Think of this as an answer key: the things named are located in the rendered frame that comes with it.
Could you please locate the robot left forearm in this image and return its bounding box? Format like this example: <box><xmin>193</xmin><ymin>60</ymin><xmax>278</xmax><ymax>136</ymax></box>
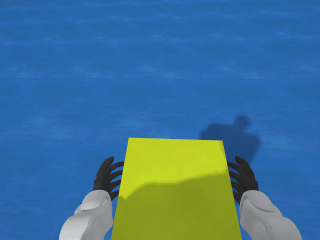
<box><xmin>59</xmin><ymin>190</ymin><xmax>113</xmax><ymax>240</ymax></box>

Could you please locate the robot left hand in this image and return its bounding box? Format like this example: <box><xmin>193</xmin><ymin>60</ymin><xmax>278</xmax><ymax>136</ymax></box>
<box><xmin>92</xmin><ymin>156</ymin><xmax>125</xmax><ymax>201</ymax></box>

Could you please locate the robot right forearm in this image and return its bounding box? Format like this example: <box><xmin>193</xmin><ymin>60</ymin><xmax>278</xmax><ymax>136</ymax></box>
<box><xmin>239</xmin><ymin>190</ymin><xmax>303</xmax><ymax>240</ymax></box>

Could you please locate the robot right hand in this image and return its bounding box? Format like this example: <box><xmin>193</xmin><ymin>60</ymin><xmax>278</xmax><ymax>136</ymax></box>
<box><xmin>226</xmin><ymin>156</ymin><xmax>259</xmax><ymax>205</ymax></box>

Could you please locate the carton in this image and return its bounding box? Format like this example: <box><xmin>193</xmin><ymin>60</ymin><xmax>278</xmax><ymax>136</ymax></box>
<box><xmin>111</xmin><ymin>137</ymin><xmax>242</xmax><ymax>240</ymax></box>

